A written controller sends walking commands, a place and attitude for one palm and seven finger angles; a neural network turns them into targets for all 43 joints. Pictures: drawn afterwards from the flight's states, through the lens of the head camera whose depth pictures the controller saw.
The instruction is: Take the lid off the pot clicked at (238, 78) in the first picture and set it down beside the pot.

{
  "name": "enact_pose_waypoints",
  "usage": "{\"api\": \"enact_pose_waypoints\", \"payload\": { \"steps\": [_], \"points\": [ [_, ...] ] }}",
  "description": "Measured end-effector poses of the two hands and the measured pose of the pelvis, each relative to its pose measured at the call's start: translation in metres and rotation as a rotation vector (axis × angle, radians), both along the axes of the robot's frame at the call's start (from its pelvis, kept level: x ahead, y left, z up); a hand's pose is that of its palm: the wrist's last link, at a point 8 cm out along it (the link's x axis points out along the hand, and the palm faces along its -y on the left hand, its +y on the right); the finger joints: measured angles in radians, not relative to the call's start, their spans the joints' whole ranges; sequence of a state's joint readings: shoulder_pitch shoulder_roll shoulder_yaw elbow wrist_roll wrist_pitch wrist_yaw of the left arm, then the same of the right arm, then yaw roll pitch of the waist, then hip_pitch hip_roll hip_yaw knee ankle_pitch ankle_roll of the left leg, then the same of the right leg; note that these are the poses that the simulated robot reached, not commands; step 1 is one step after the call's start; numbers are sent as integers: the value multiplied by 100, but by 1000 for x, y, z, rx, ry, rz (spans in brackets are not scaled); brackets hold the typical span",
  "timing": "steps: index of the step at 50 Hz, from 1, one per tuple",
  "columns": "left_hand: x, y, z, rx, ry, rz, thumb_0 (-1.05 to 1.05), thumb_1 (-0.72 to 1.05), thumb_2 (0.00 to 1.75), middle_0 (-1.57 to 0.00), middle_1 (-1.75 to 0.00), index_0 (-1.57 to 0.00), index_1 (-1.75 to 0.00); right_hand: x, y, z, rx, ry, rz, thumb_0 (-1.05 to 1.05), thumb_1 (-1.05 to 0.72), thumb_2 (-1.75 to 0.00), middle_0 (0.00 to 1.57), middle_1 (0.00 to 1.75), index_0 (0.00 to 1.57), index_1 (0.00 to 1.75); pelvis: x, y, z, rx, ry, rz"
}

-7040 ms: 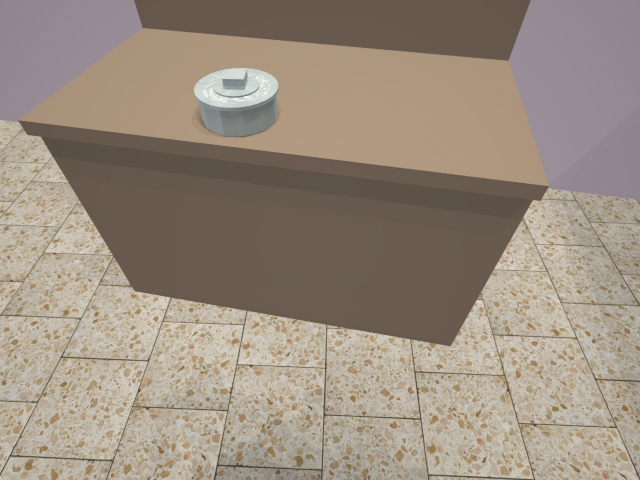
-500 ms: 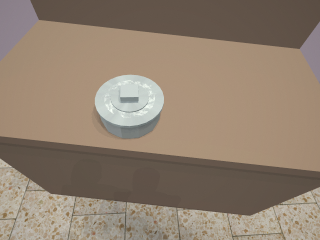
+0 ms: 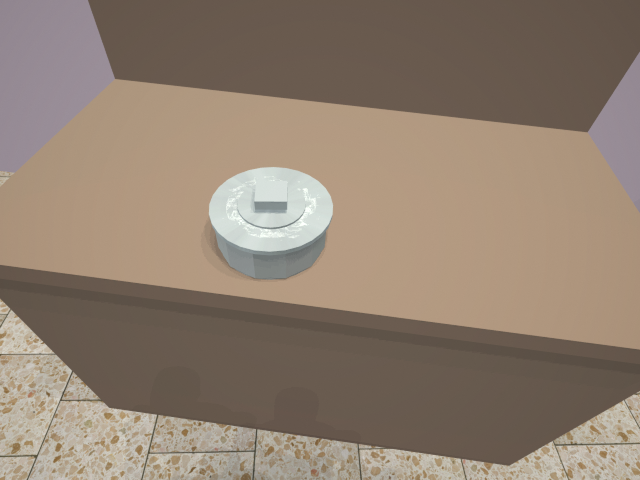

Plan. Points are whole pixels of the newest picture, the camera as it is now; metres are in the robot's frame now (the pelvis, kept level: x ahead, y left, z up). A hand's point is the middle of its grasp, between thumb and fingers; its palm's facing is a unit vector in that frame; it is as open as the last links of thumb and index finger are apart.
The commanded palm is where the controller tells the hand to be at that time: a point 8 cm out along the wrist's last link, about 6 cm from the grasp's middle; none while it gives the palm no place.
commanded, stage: come to a stop and stand still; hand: left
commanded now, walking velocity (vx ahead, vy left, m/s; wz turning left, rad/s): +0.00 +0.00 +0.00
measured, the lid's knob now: (271, 194) +0.48 +0.12 +0.09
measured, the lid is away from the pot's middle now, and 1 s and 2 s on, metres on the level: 0.00 0.00 0.00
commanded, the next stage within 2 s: look again from close up in 0.60 s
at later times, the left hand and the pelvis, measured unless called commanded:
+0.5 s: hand out of the picture -0.07 +0.16 -0.17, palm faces +0.02 -0.99 -0.17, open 7.4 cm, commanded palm none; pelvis -0.06 +0.00 +0.01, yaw -1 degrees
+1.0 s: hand out of the picture -0.08 +0.14 -0.17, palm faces +0.03 -0.99 -0.14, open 7.4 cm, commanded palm none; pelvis -0.06 -0.01 +0.01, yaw -1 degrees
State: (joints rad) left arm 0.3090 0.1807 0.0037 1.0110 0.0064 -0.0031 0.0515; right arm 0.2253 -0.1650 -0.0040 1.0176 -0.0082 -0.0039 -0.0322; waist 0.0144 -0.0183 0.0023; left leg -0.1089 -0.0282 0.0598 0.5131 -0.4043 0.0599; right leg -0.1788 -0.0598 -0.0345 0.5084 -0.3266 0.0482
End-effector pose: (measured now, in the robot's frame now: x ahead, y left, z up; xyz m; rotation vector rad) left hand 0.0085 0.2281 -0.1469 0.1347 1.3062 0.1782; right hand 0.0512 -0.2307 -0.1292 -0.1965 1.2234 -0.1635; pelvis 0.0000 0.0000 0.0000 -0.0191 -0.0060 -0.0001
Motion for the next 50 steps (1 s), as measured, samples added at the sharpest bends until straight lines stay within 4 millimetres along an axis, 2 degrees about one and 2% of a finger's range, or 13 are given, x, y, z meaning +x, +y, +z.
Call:
{"api": "enact_pose_waypoints", "payload": {
  "steps": [5,13,20,26,35,50],
  "points": [
    [-18,-6,0,-20,26,-13,1,90,90,-20,-30,-20,-30,-20,-1,3,0,9,-10,0,-92,-90,20,30,20,30,-14,-1,3,3,-15,1],
    [-46,-12,0,-36,37,-16,1,90,90,-20,-30,-20,-30,-65,-1,2,10,70,-29,1,-92,-90,20,30,20,30,-34,-2,5,5,-39,-3],
    [-71,-13,1,-38,70,-20,1,90,90,-20,-30,-20,-30,-104,8,-3,45,130,-53,1,-91,-90,20,30,20,30,-49,-2,6,8,-43,-7],
    [-89,-14,2,-37,105,-14,1,90,90,-20,-30,-20,-30,-128,18,-7,74,174,-74,1,-91,-90,20,30,20,30,-56,-2,6,11,-37,-10],
    [-102,-20,2,-44,127,-2,1,91,90,-20,-30,-20,-30,-138,27,-10,97,185,-90,1,-91,-90,20,30,20,30,-59,-3,5,15,-37,-15],
    [-95,-33,0,-64,106,-9,1,91,90,-20,-30,-20,-30,-135,23,-11,91,165,-101,1,-91,-90,19,30,20,30,-62,-5,5,17,-36,-26]
  ]
}}
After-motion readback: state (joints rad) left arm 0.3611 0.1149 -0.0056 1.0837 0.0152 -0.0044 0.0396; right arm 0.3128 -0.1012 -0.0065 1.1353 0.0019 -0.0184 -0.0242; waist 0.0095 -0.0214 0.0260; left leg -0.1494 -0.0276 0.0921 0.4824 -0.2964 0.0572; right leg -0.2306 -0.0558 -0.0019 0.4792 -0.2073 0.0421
